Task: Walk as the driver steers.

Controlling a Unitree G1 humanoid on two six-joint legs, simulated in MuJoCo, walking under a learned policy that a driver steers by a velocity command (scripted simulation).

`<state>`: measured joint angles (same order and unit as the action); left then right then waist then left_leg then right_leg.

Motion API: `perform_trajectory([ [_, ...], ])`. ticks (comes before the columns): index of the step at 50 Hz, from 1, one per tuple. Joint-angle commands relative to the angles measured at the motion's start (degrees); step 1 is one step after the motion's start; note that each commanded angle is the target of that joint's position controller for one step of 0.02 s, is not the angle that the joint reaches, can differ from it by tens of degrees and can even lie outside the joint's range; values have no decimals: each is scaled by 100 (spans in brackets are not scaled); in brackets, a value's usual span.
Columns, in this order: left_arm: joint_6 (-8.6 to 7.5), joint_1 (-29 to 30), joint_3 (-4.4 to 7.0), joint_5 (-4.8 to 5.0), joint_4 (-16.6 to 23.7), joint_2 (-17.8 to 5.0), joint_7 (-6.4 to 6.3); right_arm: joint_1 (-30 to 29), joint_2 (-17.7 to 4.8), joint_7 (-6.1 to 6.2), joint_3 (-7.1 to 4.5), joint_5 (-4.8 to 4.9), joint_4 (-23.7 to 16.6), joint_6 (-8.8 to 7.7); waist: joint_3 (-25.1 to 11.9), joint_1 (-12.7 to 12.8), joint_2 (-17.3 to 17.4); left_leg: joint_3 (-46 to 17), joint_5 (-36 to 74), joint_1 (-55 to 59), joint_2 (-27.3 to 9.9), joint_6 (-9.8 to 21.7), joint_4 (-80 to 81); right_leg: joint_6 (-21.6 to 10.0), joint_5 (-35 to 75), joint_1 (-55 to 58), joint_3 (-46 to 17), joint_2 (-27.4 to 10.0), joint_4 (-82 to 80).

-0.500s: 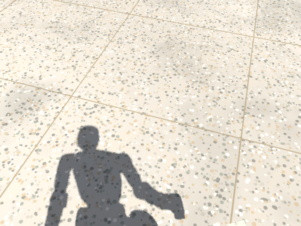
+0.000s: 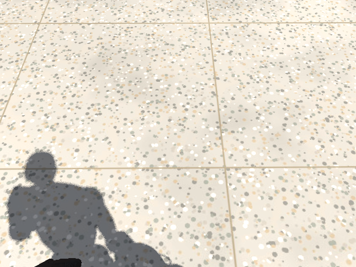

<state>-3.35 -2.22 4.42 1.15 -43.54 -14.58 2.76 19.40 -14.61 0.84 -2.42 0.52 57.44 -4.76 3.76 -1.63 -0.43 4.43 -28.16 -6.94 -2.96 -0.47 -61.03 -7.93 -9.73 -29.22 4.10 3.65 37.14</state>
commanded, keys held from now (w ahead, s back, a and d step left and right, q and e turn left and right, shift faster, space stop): w+e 0.60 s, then no key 0.40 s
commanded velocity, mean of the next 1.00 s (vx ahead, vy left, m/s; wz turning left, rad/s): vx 0.39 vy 0.00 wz -0.46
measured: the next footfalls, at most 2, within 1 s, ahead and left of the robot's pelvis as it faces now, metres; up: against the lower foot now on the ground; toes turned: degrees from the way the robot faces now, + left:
left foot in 0.44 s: +0.44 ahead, +0.11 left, +0.00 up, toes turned -18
right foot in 0.88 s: +0.54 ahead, -0.21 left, +0.00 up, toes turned -26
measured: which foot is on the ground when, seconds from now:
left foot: up 0.00-0.42, down 0.44-0.90, up 0.92-1.00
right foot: down 0.00-0.44, up 0.46-0.86, down 0.88-1.00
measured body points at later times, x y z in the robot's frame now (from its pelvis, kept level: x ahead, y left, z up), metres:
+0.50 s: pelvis +0.28 +0.03 +0.01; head +0.31 +0.02 +0.46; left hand +0.40 +0.30 -0.11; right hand +0.42 -0.27 -0.06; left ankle +0.40 +0.12 -0.71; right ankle +0.12 -0.05 -0.66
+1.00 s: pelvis +0.46 -0.06 +0.02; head +0.49 -0.09 +0.47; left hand +0.75 +0.05 -0.06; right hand +0.40 -0.35 -0.12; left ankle +0.45 +0.11 -0.65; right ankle +0.50 -0.19 -0.71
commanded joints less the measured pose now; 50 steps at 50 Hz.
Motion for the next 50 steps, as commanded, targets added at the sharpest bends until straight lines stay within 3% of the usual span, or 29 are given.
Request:
perform_trajectory([
  [1, -84, -1519, 257, -52, -36, -902, -108, -712, -827, -109, -113, 237, -995, -528, -1238, 694, -210, -1027, 522, -3962, -61, 296, -1868, -1269, -419, 4193, -3793, -1935, -2191],
  [2, -128, -1045, 204, -48, 90, -758, -88, -680, -803, -48, -149, 128, -918, -504, -863, 382, 227, -995, 784, -3542, -268, 255, -1342, -1089, 173, 3224, -3192, -1676, -2275],
  [4, -154, -658, 141, -116, 233, -631, -105, -420, -838, -16, -238, 11, -909, -309, -635, 4, 116, -1033, 1000, -2758, -491, 126, -734, -951, 699, 2103, -2586, -1349, -2476],
  [6, -174, -771, 155, -63, 219, -729, -159, -504, -688, 9, -239, -101, -1037, -173, -516, -62, 19, -893, 1195, -2605, -495, -80, -185, -981, 988, 1542, -2270, -1229, -2603],
  [8, -173, -989, 202, -65, 201, -909, -250, -988, -611, 52, -222, -170, -1253, -119, -358, 54, -77, -802, 1828, -2765, -411, -254, 559, -940, 949, 1273, -2049, -1088, -2675],
  [13, -97, -1477, 225, -7, 122, -982, -339, -2070, -444, -14, -140, -97, -1616, -183, -265, 495, -361, -738, 3421, -2354, 44, -286, 2636, -506, 304, 1189, -1878, -779, -2471],
  [16, -54, -1724, 219, 32, 47, -939, -348, -2381, -588, -99, -157, -19, -1795, -241, -309, 604, -434, -878, 3320, -2294, 148, -219, 3069, -463, 76, 1635, -2282, -957, -2089],
  [19, 12, -1783, 222, -1, 78, -944, -389, -2320, -793, -186, -221, 11, -1866, -345, -403, 479, -594, -929, 2557, -2007, 252, -63, 3394, -400, 207, 2129, -2809, -1139, -1522],
  [21, 44, -1667, 162, -22, 169, -782, -399, -1498, -980, -166, -331, -8, -1669, -411, -733, 26, -713, -805, 2391, -827, 244, 208, 3725, -185, 625, 2026, -2792, -879, -830],
  [22, 14, -1591, 40, -70, 284, -455, -369, -644, -1261, -122, -422, -114, -1568, -436, -1440, -372, -354, -1453, 2252, 613, -527, 580, 3538, 36, 392, 1415, -2379, -557, 539],
  [23, -49, -2321, -63, 68, 426, -120, -360, 155, -1791, -86, -565, -206, -1414, -360, -2335, -230, 1281, -3824, 1314, 2799, -1930, 1537, 3812, 516, -1519, -581, -1474, 286, 2476],
  [24, -66, -2414, -24, 149, 429, -588, -377, 202, -1417, -130, -499, -54, -1359, -300, -2290, -241, 1681, -5069, -32, 2919, -2282, 1678, 4272, 595, -2433, -1589, -1437, -66, 3461],
  [25, -32, -1921, 97, 142, 432, -1048, -382, -114, -940, -115, -371, -23, -1492, -255, -1461, -369, 1001, -4269, -305, 2228, -2018, 1388, 4395, 635, -1945, -1893, -1464, -339, 3824],
  [26, 11, -1554, 115, 71, 507, -1056, -393, -426, -790, -99, -311, -60, -1552, -195, -959, -309, 593, -3421, 285, 1492, -1756, 1164, 4455, 670, -1499, -1788, -1235, -549, 3821],
  [27, 24, -1344, 124, 4, 587, -969, -379, -666, -659, -98, -262, -89, -1532, -158, -560, -190, 493, -2826, 900, 828, -1498, 1090, 4621, 686, -1181, -1640, -1197, -705, 3541],
  [28, 51, -1324, 137, 6, 627, -860, -348, -786, -565, -90, -221, -130, -1511, -155, -396, -43, 608, -2352, 1323, 400, -1307, 1008, 4775, 672, -980, -1396, -1182, -875, 3325],
  [30, 116, -1386, 90, 61, 682, -586, -303, -807, -586, -99, -243, -104, -1435, -188, -308, 55, 710, -1734, 1809, 20, -1161, 1031, 5056, 694, -810, -1163, -1023, -1003, 3089],
  [32, 150, -1213, 57, 3, 833, -457, -324, -776, -742, -113, -288, -109, -1338, -230, -189, 118, 523, -1276, 3392, -172, -1168, 1202, 5085, 800, -678, -1127, -987, -942, 2593],
  [34, 135, -1140, 8, -62, 914, -357, -321, -825, -895, -99, -332, -93, -1282, -199, -324, 188, 467, -737, 4799, -148, -1099, 1226, 4923, 869, -255, -895, -853, -870, 1833],
  [37, 67, -709, -70, -73, 978, -228, -209, -798, -976, -56, -328, -15, -1208, -88, -491, 28, 539, -119, 5090, -243, -829, 1057, 4818, 839, 855, -123, -471, -677, 507],
  [40, 49, -330, -41, -73, 1134, -343, -106, -529, -1113, -50, -341, 82, -1053, -4, -584, -67, 592, -215, 4936, 207, -989, 954, 4507, 702, 935, 157, -459, -552, -216],
  [43, 31, -819, 104, -158, 1007, -644, -111, -629, -1179, -37, -351, 178, -999, 60, -847, 335, 545, -215, 5063, 344, -898, 682, 3532, 373, 1161, 1164, -320, -301, -1135],
  [44, 35, -1175, 210, -204, 906, -957, -173, -404, -1003, -44, -290, 110, -951, 49, -1108, 449, 246, -20, 4665, 26, -592, 441, 2757, 197, 2350, 2005, -450, -436, -1297],
  [45, 69, -1647, 274, -354, 929, -1416, -264, -200, -672, -67, -143, -148, -1113, 4, -1845, 471, -680, 200, 2384, -1216, -181, 87, 1215, -332, 5258, 3632, -1750, -1716, -656],
  [46, 101, -1488, 104, -362, 966, -1157, -270, 452, -327, -152, 46, -164, -1018, 19, -2709, 185, -1470, -416, -1287, -2111, 168, -178, -99, -1370, 5918, 4428, -3125, -2858, -727],
  [47, 148, -1451, 10, -244, 932, -753, -201, 280, -804, -179, -78, -22, -875, 122, -2720, 371, -823, -894, -1302, -2120, -60, -232, -354, -1256, 4688, 3949, -2935, -2526, -969],
  [48, 149, -1097, -39, -174, 905, -637, -162, -159, -879, -170, -106, 79, -1000, 208, -1991, 316, -648, -786, -1116, -2464, -164, -254, -330, -995, 3838, 3451, -2460, -2199, -1165],
  [49, 149, -780, -53, -153, 873, -618, -152, -372, -808, -101, -104, 44, -998, 300, -1548, 223, -388, -747, -844, -2514, -264, -287, -81, -774, 3058, 2850, -2230, -1979, -1375],
  [50, 158, -498, -42, -170, 871, -667, -156, -429, -834, -22, -129, -22, -992, 409, -1260, 92, -405, -741, -529, -2220, -321, -346, 220, -637, 2439, 2156, -2023, -1838, -1612],
])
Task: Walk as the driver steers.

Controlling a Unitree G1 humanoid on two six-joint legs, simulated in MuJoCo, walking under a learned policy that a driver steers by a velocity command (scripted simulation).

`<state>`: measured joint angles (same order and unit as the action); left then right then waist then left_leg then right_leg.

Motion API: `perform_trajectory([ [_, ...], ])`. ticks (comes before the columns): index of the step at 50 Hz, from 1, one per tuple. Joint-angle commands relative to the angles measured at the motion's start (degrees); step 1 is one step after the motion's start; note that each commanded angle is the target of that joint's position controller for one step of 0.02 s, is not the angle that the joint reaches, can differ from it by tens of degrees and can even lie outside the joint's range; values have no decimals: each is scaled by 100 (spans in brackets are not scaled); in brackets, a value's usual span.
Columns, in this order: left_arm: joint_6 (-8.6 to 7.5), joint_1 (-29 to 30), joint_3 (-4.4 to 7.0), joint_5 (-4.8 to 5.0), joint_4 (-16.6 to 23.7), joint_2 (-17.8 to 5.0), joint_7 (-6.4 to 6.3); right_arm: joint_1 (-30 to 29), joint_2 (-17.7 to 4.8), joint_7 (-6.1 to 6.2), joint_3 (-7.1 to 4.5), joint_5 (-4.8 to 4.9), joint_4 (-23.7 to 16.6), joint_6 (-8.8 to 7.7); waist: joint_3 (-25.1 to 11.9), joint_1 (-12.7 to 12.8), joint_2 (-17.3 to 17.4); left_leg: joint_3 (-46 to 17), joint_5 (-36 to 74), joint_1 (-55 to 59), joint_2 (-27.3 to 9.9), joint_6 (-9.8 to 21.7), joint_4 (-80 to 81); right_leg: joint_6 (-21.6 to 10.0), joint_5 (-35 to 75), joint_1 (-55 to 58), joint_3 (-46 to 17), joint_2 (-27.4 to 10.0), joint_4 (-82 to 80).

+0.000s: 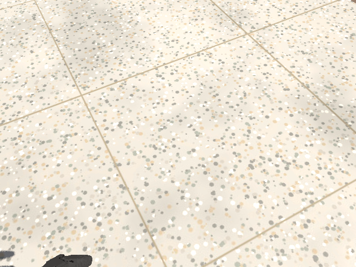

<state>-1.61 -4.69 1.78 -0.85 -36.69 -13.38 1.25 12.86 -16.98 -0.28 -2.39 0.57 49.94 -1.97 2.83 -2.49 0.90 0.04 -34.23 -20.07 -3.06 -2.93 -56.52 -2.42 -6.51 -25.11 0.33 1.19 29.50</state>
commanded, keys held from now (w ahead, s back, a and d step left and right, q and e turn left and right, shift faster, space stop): no key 0.64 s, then w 0.30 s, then w+q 0.06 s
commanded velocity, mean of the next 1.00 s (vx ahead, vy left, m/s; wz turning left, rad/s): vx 0.11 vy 0.00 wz -0.02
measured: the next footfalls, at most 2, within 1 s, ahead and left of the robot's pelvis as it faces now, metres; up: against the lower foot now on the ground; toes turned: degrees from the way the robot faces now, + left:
left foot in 0.20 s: +0.08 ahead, +0.15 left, +0.00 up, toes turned +1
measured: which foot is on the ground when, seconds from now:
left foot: up 0.00-0.18, down 0.20-0.88, up 0.90-1.00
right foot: down 0.00-1.00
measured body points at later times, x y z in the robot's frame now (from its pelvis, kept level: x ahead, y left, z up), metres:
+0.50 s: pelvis +0.06 +0.03 +0.00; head +0.07 +0.03 +0.45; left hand +0.17 +0.28 -0.13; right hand +0.14 -0.22 -0.13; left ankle +0.04 +0.15 -0.73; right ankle +0.10 -0.10 -0.73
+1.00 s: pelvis +0.16 +0.00 +0.01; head +0.16 -0.02 +0.46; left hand +0.17 +0.26 -0.13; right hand +0.22 -0.27 -0.13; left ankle +0.09 +0.14 -0.65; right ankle +0.12 -0.09 -0.73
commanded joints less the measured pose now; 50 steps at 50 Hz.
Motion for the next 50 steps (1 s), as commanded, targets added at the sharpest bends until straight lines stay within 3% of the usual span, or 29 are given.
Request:
perform_trajectory([
  [1, 4, -24, 266, -28, 170, -904, -17, 356, -553, 139, -133, -44, -188, 222, -1029, 11, -679, -198, 401, -405, -254, -159, -19, -1117, 1730, 1065, -1389, -1425, -1058],
  [3, 12, 145, 275, -87, 111, -845, -56, 558, -386, 211, -104, -68, -77, 292, -1011, -76, -837, -69, 770, 144, -147, -188, 505, -1111, 1152, 575, -1100, -1255, -1226],
  [6, 22, 137, 230, -65, -58, -675, -120, 346, -297, 236, -76, -92, -74, 298, -1016, 37, -870, -46, 1488, 558, -111, -74, 1374, -1025, -13, 463, -1051, -1198, -1301],
  [8, 57, 189, 189, -18, -173, -583, -146, 357, -224, 197, -57, -144, -30, 272, -902, -59, -804, 87, 2205, 1081, 3, 67, 2232, -784, -1161, 221, -971, -1043, -1232],
  [9, 63, 40, 146, -3, -286, -451, -147, 342, -228, 171, -49, -222, -28, 262, -788, -67, -699, 73, 2451, 1305, 9, 167, 2638, -519, -1803, 80, -900, -867, -1194],
  [10, 63, -166, 114, -24, -415, -352, -145, 260, -401, 165, -59, -286, -106, 246, -536, 24, -438, -312, 2584, 1288, -304, 332, 3024, -205, -2223, -57, -805, -652, -1009],
  [11, 58, -440, 150, -37, -442, -409, -135, 7, -829, 198, -144, -217, -175, 248, -241, 364, 259, -530, 1879, 719, -578, 552, 3196, 44, -2099, 71, -479, -290, -799],
  [12, 68, -320, 151, -34, -467, -406, -167, -171, -630, 183, -119, -187, -133, 225, -134, 353, 671, -596, 587, -176, -497, 634, 3550, 181, -1459, 817, -225, -134, -552],
  [13, 76, -196, 181, -13, -482, -489, -198, -299, -411, 172, -51, -215, -149, 174, -16, 340, 721, -571, 277, -510, -403, 519, 3745, 179, -1048, 1188, -222, -149, -361],
  [15, 108, -276, 213, -15, -606, -516, -249, -341, -306, 161, -7, -196, -98, 67, -35, 345, 683, -433, 780, -425, -296, 323, 3689, 81, -657, 1356, -286, -222, -288],
  [18, 84, -363, 226, -7, -795, -486, -238, -56, -336, 172, -8, -118, 52, -13, -230, 232, 260, -307, 1593, 98, -207, 302, 3377, 30, -156, 1312, -335, -282, -312],
  [25, 95, -451, 250, 59, -1239, -481, -267, 35, -281, 182, 10, -91, 243, 32, -456, 170, -85, -167, 2606, 513, -94, 374, 3158, 83, 719, 1545, -305, -322, -194],
  [32, 171, -464, 258, 81, -1654, -546, -339, 19, -231, 169, 14, -80, 433, 78, -393, 199, -98, -93, 2942, 624, -19, 383, 3203, 106, 897, 1686, -291, -349, -203],
  [33, 184, -556, 246, 88, -1762, -498, -343, 151, -203, 170, 13, -70, 525, 91, -503, 192, -57, -55, 2373, 690, 24, 411, 3279, 103, 337, 1725, -179, -258, -178],
  [35, 196, -543, 271, 145, -1854, -523, -340, 191, -393, 185, -63, 2, 573, 131, -167, 181, 265, -340, 462, 501, -82, 701, 3535, 67, -1616, 1251, 152, 55, 182],
  [37, 67, -225, 260, 179, -1742, -468, -308, 439, -623, 206, -141, 64, 583, 80, 389, 27, 729, -1442, -1063, 609, -828, 1177, 4216, 42, -2155, 212, 336, 132, 832],
  [38, -36, -56, 241, 215, -1662, -392, -267, 518, -792, 217, -200, 99, 619, 20, 658, 1, 946, -2116, -1278, 689, -1330, 1457, 4516, -20, -1909, -169, 314, 21, 1161],
  [40, -222, 33, 239, 255, -1638, -373, -175, 457, -767, 223, -228, 87, 611, -120, 853, 71, 933, -2401, -545, 795, -1648, 1616, 4554, -186, -1877, -437, 69, -280, 1281],
  [41, -284, -118, 245, 276, -1704, -365, -132, 320, -714, 202, -228, 100, 569, -155, 768, 197, 887, -2117, -123, 823, -1539, 1507, 4400, -261, -1916, -183, 106, -307, 890],
  [43, -327, -1075, 341, 277, -2169, -462, -101, -126, -614, 147, -217, 144, 434, -149, 386, 677, 644, -1156, 754, -8, -901, 1100, 3799, -279, -1045, 1778, 318, -31, -167],
  [44, -324, -1703, 455, 236, -2368, -749, -119, -334, -421, 131, -159, 108, 325, -179, 122, 926, 77, -500, 1671, -551, -430, 797, 2658, -403, -1037, 2644, -427, -415, -514],
  [45, -341, -2422, 623, 245, -2519, -1395, -109, -429, -93, 152, -83, 64, 72, -249, -207, 1056, -1634, 435, 1345, -1654, 393, 317, 561, -1080, -1651, 3532, -2685, -1621, -1478],
  [46, -425, -2506, 492, 146, -2507, -1164, -44, -555, -229, 170, -121, 128, -25, -332, -320, 1048, -1579, -230, 173, -2354, 512, 331, -758, -1560, -1639, 3669, -4090, -2279, -1937],
  [47, -495, -2048, 363, 131, -2398, -822, -46, -427, -323, 121, -157, 246, 7, -396, -8, 756, -962, -552, 433, -2787, 164, 502, -1365, -1466, -1461, 3569, -3581, -2269, -1789],
  [48, -530, -1758, 299, 129, -2283, -624, -46, -276, -296, 70, -152, 291, 122, -426, 41, 616, -704, -591, 983, -2836, -51, 660, -1430, -1213, -1245, 3452, -2817, -2021, -1770],
  [50, -528, -1504, 206, 113, -2230, -468, -44, -361, -328, 28, -222, 207, 175, -407, 173, 482, -471, -582, 1856, -2705, -334, 754, -902, -796, -264, 3172, -1692, -1703, -1906],
])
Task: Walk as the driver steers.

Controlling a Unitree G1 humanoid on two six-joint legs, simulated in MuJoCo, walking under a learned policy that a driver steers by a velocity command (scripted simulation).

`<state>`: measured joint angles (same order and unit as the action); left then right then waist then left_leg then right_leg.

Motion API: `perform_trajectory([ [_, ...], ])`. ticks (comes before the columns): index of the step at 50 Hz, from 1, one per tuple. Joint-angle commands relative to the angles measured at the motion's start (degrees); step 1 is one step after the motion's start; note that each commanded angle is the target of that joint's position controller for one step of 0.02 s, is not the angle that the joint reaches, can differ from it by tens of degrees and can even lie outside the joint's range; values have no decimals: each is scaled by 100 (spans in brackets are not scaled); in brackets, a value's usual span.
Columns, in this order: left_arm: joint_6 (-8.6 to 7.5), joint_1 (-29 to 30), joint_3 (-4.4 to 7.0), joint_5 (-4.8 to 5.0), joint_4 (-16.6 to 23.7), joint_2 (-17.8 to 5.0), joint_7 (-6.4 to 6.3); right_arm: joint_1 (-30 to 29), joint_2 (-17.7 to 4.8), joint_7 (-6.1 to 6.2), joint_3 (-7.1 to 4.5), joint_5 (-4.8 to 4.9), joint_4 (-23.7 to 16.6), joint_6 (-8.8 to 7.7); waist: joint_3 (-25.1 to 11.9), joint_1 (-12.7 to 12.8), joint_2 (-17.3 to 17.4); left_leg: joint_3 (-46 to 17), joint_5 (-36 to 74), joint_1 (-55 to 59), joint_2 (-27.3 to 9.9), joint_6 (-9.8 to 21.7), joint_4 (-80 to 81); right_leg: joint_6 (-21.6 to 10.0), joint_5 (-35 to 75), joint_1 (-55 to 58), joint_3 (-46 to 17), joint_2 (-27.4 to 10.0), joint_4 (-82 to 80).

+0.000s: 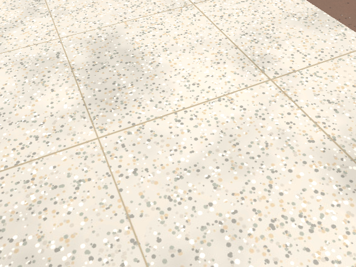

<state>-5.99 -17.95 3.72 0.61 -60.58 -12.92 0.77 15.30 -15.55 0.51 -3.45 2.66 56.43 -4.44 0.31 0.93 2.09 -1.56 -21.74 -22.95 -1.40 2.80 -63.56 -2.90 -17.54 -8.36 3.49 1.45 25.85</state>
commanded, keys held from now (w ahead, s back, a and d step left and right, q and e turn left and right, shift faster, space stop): w+q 1.00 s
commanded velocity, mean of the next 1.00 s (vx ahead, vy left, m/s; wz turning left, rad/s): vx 0.47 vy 0.00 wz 0.49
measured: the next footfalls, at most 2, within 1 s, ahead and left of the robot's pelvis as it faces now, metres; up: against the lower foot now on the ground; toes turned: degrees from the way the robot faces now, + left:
left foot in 0.36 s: +0.35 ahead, +0.15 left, +0.00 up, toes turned +13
right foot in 0.86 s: +0.68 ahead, +0.06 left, +0.00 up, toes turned +31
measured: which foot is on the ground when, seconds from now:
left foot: up 0.00-0.34, down 0.36-0.86, up 0.88-1.00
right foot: down 0.00-0.38, up 0.40-0.84, down 0.86-1.00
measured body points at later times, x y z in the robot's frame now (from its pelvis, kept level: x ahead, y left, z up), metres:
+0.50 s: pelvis +0.25 +0.07 -0.01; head +0.28 +0.08 +0.44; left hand +0.27 +0.36 -0.14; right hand +0.44 -0.15 -0.13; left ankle +0.31 +0.14 -0.74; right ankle +0.20 -0.11 -0.63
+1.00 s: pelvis +0.55 +0.11 +0.00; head +0.57 +0.12 +0.45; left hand +0.54 +0.41 -0.10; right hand +0.76 -0.09 -0.12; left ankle +0.41 +0.18 -0.64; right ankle +0.64 +0.04 -0.74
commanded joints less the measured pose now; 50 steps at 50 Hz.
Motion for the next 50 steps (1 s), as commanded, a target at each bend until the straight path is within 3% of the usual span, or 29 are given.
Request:
perform_trajectory([
  [1, -52, -253, -33, -68, 120, -400, -14, -554, -390, -97, -124, -20, -445, -116, 366, 111, -688, -367, 834, -2203, -517, 155, -12, -618, 1331, 1391, -1532, -1557, -1567],
  [3, -24, -462, -39, -126, 53, -473, -76, -600, -174, -159, -95, -41, -457, -17, 338, 125, -670, -279, 1166, -2124, -441, 34, 252, -595, 1983, 1252, -971, -1446, -1640],
  [6, -18, -326, -23, -165, 115, -706, -172, -1213, -18, -168, -18, -81, -780, 43, 594, 155, -514, -164, 1839, -2032, -337, -105, 1369, -587, 2099, 762, -420, -1386, -1939],
  [9, -31, -452, -12, -121, 114, -822, -235, -1801, 50, -240, 66, -116, -1065, 48, 743, 296, -557, 275, 2464, -1576, -274, -76, 2267, -532, 2125, 500, 69, -1387, -2169],
  [12, 18, -690, 1, -51, 39, -829, -232, -2137, 22, -353, 90, -105, -1306, 56, 862, 307, -490, 433, 2373, -1567, -205, 134, 2719, -480, 2691, 993, 368, -1565, -1961],
  [15, 128, -502, 72, -43, 161, -1071, -270, -1922, -226, -461, -27, -105, -1443, 56, 438, -61, -750, 813, 1715, -928, 181, 455, 2763, -323, 5470, 1556, 667, -1710, -942],
  [17, 246, -299, 112, -76, 314, -1208, -319, -642, -659, -471, -275, -82, -1185, 106, -366, -780, -904, 964, 1482, 718, 590, 736, 2841, -173, 6638, 1316, 791, -1637, 885],
  [18, 238, -244, 95, -85, 426, -1219, -325, 277, -1002, -380, -469, -77, -979, 162, -806, -1231, -656, 359, 1430, 2344, 425, 966, 3063, 16, 5621, 176, 777, -1418, 2382],
  [19, 106, -643, -115, -195, 685, -459, -211, 659, -1479, -268, -559, -100, -942, 201, -1438, -792, 837, -2589, 404, 4346, -1110, 1870, 3411, 370, 702, -2277, 653, -379, 4815],
  [20, -191, -497, -167, -37, 826, -449, -91, 666, -1355, -255, -463, -165, -1020, 156, -2197, -741, 766, -4960, -410, 4798, -1851, 2356, 4618, 274, -1480, -3174, -740, 186, 5877],
  [21, -351, 240, -17, 190, 1073, -916, -43, 473, -1009, -245, -373, -215, -995, 83, -1375, -845, 491, -4194, -237, 4264, -1623, 1931, 4892, 110, -1036, -3774, -1043, -178, 5896],
  [22, -417, 456, -11, 209, 1173, -965, -69, 33, -803, -253, -314, -185, -1071, 9, -726, -596, 51, -3269, 336, 3278, -1377, 1695, 4947, 24, -450, -3682, -964, -464, 5404],
  [23, -406, 449, 28, 105, 1121, -933, -141, -409, -664, -278, -268, -194, -1189, -39, -397, -289, -384, -2649, 954, 2358, -1111, 1523, 5012, 57, -148, -3303, -916, -678, 4889],
  [25, -216, 198, 109, -13, 1144, -942, -194, -746, -521, -267, -204, -259, -1332, -66, -233, 81, -209, -1997, 1583, 1298, -767, 1394, 5180, 177, 83, -2556, -949, -923, 4277],
  [26, -138, 207, 111, -64, 1211, -857, -206, -704, -560, -241, -209, -230, -1333, -72, -189, 127, -144, -1852, 1779, 1013, -708, 1423, 5244, 279, 112, -2453, -885, -948, 4012],
  [28, -38, 543, 104, -169, 1401, -772, -244, -474, -705, -154, -237, -206, -1312, -82, -62, 84, -56, -1537, 1976, 590, -575, 1434, 5335, 486, 532, -2487, -746, -904, 3387],
  [31, -34, 1360, 65, -177, 1715, -683, -263, -64, -857, -37, -277, -188, -1278, -44, 94, -203, 56, -1354, 1806, 491, -347, 1210, 5280, 624, 1686, -2605, -703, -686, 1961],
  [34, -101, 1954, -5, -106, 1922, -575, -176, 231, -882, 8, -286, -141, -1234, 15, 72, -462, 217, -1332, 1562, 534, -239, 979, 5125, 615, 2441, -2202, -627, -374, 801],
  [38, -188, 2299, 22, -25, 2150, -806, -46, 546, -814, 43, -274, -102, -1160, 95, -8, -550, 278, -1933, 1395, 1300, -498, 924, 4532, 526, 2157, -2140, -833, -232, 186],
  [40, -257, 2180, 66, -2, 2176, -951, 4, 538, -858, 79, -293, -137, -1202, 140, -64, -417, 430, -2270, 1633, 1603, -637, 874, 4151, 401, 1576, -1885, -851, -180, 36],
  [41, -290, 1871, 100, 5, 2111, -1018, 5, 478, -840, 87, -289, -146, -1244, 161, -145, -234, 548, -2345, 1861, 1625, -608, 812, 3926, 286, 1404, -1480, -777, -158, -101],
  [42, -320, 1257, 186, -36, 1967, -1187, -27, 404, -690, 77, -232, -166, -1313, 160, -491, 79, 527, -2201, 2205, 1470, -346, 650, 3345, 81, 1424, -547, -763, -243, -256],
  [43, -335, 335, 274, -138, 1869, -1498, -75, 347, -370, 39, -108, -232, -1441, 129, -1296, 491, 100, -1739, 1824, 797, -7, 433, 1865, -311, 1195, 993, -1505, -1110, -42],
  [44, -234, -353, 407, -187, 1672, -1939, -88, 1154, -31, 18, -3, -75, -1581, 69, -2158, 237, -1760, -888, -619, -1305, 837, -11, -10, -1263, 53, 3127, -4024, -2451, -369],
  [45, -184, -303, 300, -48, 1707, -1440, -51, 1190, -570, 36, -65, -8, -1521, 61, -1954, 297, -1712, -943, -1159, -2148, 395, -64, -914, -1236, -1094, 3097, -4860, -2660, -731],
  [46, -139, -9, 189, -33, 1821, -1031, -67, 631, -966, 40, -176, -24, -1572, 92, -1135, 437, -1075, -900, -632, -2408, 162, -106, -1196, -947, -1074, 2393, -3977, -2397, -831],
  [47, -89, 303, 141, -80, 1870, -933, -76, 285, -937, 56, -188, -85, -1652, 124, -632, 361, -638, -682, -183, -2268, -42, -157, -1142, -764, -332, 1633, -3164, -2133, -918],
  [48, -59, 505, 103, -109, 1835, -823, -73, 64, -850, 42, -202, -152, -1738, 125, -236, 256, -562, -657, 119, -2155, -195, -177, -864, -714, 336, 1012, -2610, -1893, -1075],
  [50, -72, 624, 71, -147, 1772, -723, -70, 137, -609, -19, -202, -94, -1801, 186, -59, 40, -825, -554, 368, -1741, -434, -173, -555, -642, 877, 392, -1846, -1609, -1373],
])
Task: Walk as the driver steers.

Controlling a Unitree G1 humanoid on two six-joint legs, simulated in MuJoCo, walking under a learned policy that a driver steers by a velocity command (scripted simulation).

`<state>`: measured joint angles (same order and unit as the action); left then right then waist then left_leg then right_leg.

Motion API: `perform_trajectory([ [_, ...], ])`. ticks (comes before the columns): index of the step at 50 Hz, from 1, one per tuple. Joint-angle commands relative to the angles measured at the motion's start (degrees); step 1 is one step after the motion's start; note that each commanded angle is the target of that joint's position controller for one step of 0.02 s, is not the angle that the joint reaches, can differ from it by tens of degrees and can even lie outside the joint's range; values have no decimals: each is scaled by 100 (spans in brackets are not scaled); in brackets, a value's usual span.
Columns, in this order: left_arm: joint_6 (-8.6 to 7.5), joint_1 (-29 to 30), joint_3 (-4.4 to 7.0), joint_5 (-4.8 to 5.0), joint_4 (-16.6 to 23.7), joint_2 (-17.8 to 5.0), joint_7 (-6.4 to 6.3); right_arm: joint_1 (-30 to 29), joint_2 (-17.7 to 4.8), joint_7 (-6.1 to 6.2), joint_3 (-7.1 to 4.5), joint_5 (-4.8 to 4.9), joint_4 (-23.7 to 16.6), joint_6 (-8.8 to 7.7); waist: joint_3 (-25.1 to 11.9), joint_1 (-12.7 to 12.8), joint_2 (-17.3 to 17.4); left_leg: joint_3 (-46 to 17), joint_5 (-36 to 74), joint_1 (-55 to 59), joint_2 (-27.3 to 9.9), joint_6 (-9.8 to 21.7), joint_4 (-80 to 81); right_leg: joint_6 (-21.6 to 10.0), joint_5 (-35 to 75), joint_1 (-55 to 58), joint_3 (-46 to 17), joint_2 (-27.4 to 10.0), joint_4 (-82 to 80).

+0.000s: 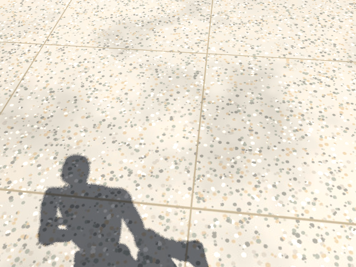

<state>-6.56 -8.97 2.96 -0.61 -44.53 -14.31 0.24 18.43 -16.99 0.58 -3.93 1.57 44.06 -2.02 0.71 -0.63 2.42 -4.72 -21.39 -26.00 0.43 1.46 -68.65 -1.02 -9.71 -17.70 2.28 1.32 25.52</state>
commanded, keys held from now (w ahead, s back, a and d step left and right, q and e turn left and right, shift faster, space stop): w+q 0.26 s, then w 0.14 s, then w+e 0.58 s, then no key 0.02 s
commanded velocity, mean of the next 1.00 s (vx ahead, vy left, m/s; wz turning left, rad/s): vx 0.50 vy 0.00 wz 0.06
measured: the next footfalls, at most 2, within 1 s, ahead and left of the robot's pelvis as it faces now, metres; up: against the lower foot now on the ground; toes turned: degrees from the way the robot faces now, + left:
left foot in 0.38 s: +0.34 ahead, +0.18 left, +0.00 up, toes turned +15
right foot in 0.92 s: +0.69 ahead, +0.02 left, +0.00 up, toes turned -1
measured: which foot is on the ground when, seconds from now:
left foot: up 0.00-0.36, down 0.38-0.94, up 0.96-1.00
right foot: down 0.00-0.38, up 0.40-0.90, down 0.92-1.00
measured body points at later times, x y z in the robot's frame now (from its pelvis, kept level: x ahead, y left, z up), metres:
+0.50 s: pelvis +0.27 +0.08 -0.01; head +0.30 +0.10 +0.44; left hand +0.26 +0.37 -0.13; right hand +0.49 -0.13 -0.10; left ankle +0.30 +0.17 -0.74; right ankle +0.19 -0.09 -0.64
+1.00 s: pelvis +0.56 +0.08 -0.02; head +0.60 +0.09 +0.43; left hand +0.73 +0.35 -0.11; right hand +0.63 -0.20 -0.14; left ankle +0.37 +0.21 -0.64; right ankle +0.64 +0.02 -0.74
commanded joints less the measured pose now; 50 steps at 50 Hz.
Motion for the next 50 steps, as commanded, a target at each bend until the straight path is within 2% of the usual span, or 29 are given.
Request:
perform_trajectory([
  [1, -34, -284, 160, 9, 125, -594, -8, -174, -337, -43, -131, 36, -605, -17, -76, 163, -880, -155, 373, -1419, -658, -55, 57, -876, 289, 1221, -1464, -1566, -1459],
  [5, -64, -362, 270, 37, -11, -882, -15, -551, -201, -78, -82, -19, -892, 39, 8, 157, -666, -91, 1039, -1712, -772, -166, 876, -1030, 1183, 1255, -713, -1662, -1695],
  [9, 13, -448, 301, 61, -79, -1037, -55, -1189, -111, -221, -19, -19, -1082, -31, 140, 372, -591, 250, 2190, -1404, -676, -98, 2233, -832, 1460, 1360, 123, -1481, -1694],
  [12, 94, -729, 337, 126, -188, -1191, -69, -1695, -89, -325, 5, -7, -1298, -38, 298, 534, -559, 513, 2223, -1311, -572, 16, 2849, -737, 1536, 1713, 388, -1612, -1613],
  [14, 165, -865, 365, 193, -261, -1285, -63, -1872, -136, -379, -9, -5, -1435, -35, 362, 514, -579, 627, 1816, -1211, -466, 173, 3119, -673, 2017, 2010, 490, -1752, -1416],
  [16, 231, -911, 398, 241, -303, -1448, -72, -1670, -294, -388, -93, -46, -1472, -26, 142, 256, -738, 873, 1189, -562, -114, 414, 3285, -615, 3753, 2204, 630, -1810, -798],
  [17, 268, -888, 406, 251, -320, -1524, -85, -1171, -477, -372, -197, -65, -1366, -15, -174, -90, -787, 984, 1076, 180, 113, 570, 3458, -549, 4555, 2188, 744, -1756, -77],
  [18, 290, -867, 354, 242, -333, -1437, -103, -223, -733, -313, -358, -52, -1079, -2, -660, -605, -657, 1036, 1521, 1596, 335, 761, 3826, -403, 4662, 1710, 932, -1570, 1017],
  [19, 251, -937, 217, 83, -222, -1142, -109, 722, -1170, -194, -509, -59, -854, 50, -1272, -958, -68, -131, 1787, 3454, -457, 1046, 3695, -176, 2716, 245, 973, -1332, 2741],
  [20, 105, -1617, -41, -19, 5, -398, 6, 554, -1743, -176, -528, -49, -856, -2, -2001, -185, 1318, -3343, 884, 5062, -2000, 2099, 4287, 123, -2383, -2013, 400, -264, 4735],
  [21, -41, -1070, 78, 238, -100, -978, 71, 762, -1165, -195, -375, -81, -932, -49, -2374, -688, 537, -3872, 481, 4993, -2221, 2056, 4912, 53, -2440, -2473, -625, -323, 5332],
  [22, -78, -485, 139, 422, 100, -1154, 85, 474, -957, -220, -291, -131, -850, -114, -1440, -698, 373, -2843, 1072, 4282, -2042, 1770, 4981, -21, -1969, -2839, -562, -544, 5343],
  [23, -79, -363, 106, 358, 110, -1057, 43, 74, -799, -217, -231, -110, -833, -154, -944, -439, 19, -2065, 1660, 3388, -1812, 1546, 5018, -47, -1425, -2655, -545, -818, 4903],
  [24, -34, -353, 128, 234, 47, -1042, 17, -263, -583, -222, -169, -142, -829, -185, -613, -230, -8, -1492, 2105, 2657, -1599, 1412, 5152, -11, -1112, -2355, -555, -979, 4548],
  [26, 151, -761, 137, 233, -98, -915, 32, -521, -413, -225, -126, -208, -797, -284, -488, 99, 171, -922, 2249, 1905, -1420, 1329, 5588, 48, -686, -1725, -661, -1123, 4290],
  [28, 299, -809, 116, 233, -136, -731, 7, -547, -465, -215, -150, -212, -656, -406, -271, 196, 90, -434, 2479, 1592, -1400, 1322, 5900, 148, -385, -1757, -711, -1084, 4044],
  [31, 339, -421, 118, 204, -14, -641, -15, -409, -493, -133, -171, -272, -455, -458, 26, 94, 16, 211, 2721, 1692, -1293, 1157, 6071, 253, 489, -2257, -906, -955, 3307],
  [34, 274, -57, 89, 183, 86, -540, 71, -418, -535, -75, -162, -253, -368, -460, 137, -37, 22, 799, 2713, 1819, -1123, 905, 6150, 204, 1561, -2134, -713, -798, 2184],
  [36, 254, 335, 29, 170, 224, -417, 142, -268, -609, -42, -178, -226, -262, -445, 283, -220, -27, 995, 2707, 1995, -1188, 823, 6212, 141, 1874, -2093, -474, -734, 1626],
  [40, 242, 869, -18, 166, 577, -368, 298, 97, -722, 1, -230, -145, -19, -286, 460, -428, -72, 1177, 3341, 3017, -1506, 772, 5840, -71, 1333, -2552, -220, -623, 1058],
  [41, 239, 930, -10, 166, 667, -392, 344, 105, -761, 21, -244, -124, 3, -226, 444, -404, -40, 1220, 3749, 3234, -1575, 738, 5651, -144, 1027, -2585, -111, -562, 993],
  [43, 261, 761, 57, 173, 772, -528, 404, -23, -915, 86, -281, -107, -33, -123, 164, -194, 184, 1388, 5553, 3442, -1601, 598, 5003, -351, 399, -2085, 230, -254, 962],
  [44, 288, 464, 127, 174, 759, -661, 405, -76, -1002, 129, -299, -102, -59, -74, -93, 0, 338, 1455, 6523, 3475, -1585, 518, 4468, -477, 79, -1606, 399, -35, 1026],
  [45, 306, -172, 251, 185, 653, -896, 380, -141, -1055, 162, -302, -104, -77, -26, -459, 370, 366, 1532, 6968, 3287, -1496, 413, 3564, -643, -14, -739, 462, 184, 945],
  [46, 323, -1082, 428, 187, 475, -1233, 298, -239, -1024, 193, -268, -82, -120, -33, -921, 892, 169, 1645, 6300, 2502, -1259, 199, 2223, -899, 418, 771, 191, 229, 518],
  [47, 368, -1650, 609, 165, 406, -1883, 172, 233, -468, 147, -91, -238, -345, -154, -1619, 735, -1066, 1594, 2730, 226, -599, -156, 36, -1701, 508, 3054, -2149, -1185, 590],
  [48, 312, -1542, 544, 199, 528, -1849, 187, 286, -206, 28, 66, -241, -458, -384, -2422, 534, -1406, 358, -1244, -1330, 437, -299, -1335, -2552, -128, 4206, -5011, -2105, -392],
  [49, 297, -1552, 429, 153, 536, -1432, 183, -391, -652, -84, -52, -7, -588, -560, -2065, 857, -882, -280, -935, -1988, 43, -142, -1487, -2199, -425, 4074, -4453, -1944, -684],
  [50, 281, -1169, 355, 134, 574, -1187, 165, -651, -671, -113, -26, 91, -677, -633, -1246, 684, -599, -147, -482, -2043, -216, -54, -1071, -1944, 332, 3175, -3519, -1806, -698],
])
